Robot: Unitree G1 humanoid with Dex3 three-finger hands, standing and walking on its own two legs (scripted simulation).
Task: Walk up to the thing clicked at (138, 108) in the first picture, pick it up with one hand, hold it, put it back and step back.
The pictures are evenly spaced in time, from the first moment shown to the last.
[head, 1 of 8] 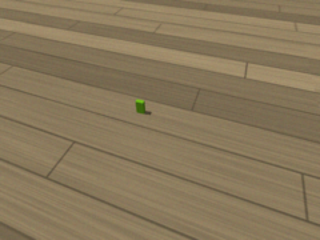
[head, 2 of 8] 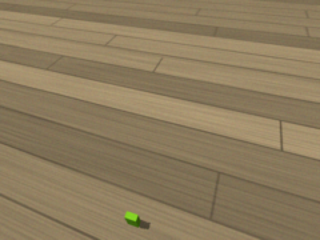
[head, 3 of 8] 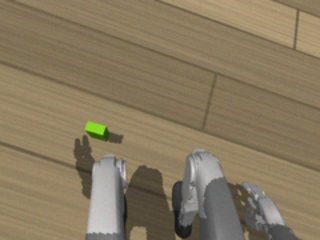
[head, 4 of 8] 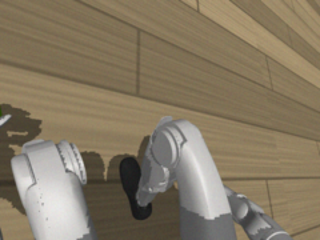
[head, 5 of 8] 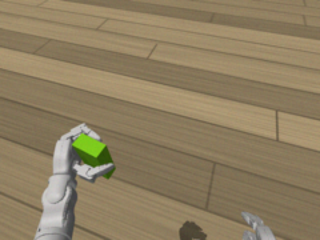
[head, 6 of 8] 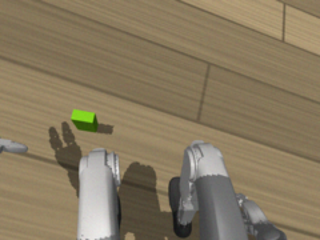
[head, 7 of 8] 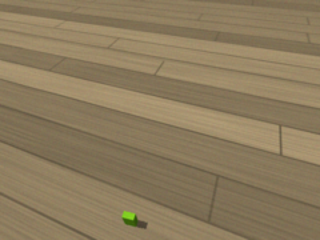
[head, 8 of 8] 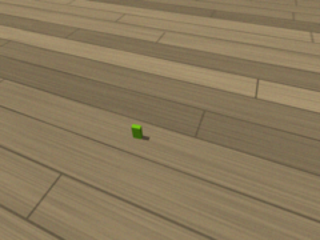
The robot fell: no
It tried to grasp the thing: yes
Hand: left
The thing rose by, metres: 0.71
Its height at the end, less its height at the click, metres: +0.00
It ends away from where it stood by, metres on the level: 0.01
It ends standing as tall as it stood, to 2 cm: yes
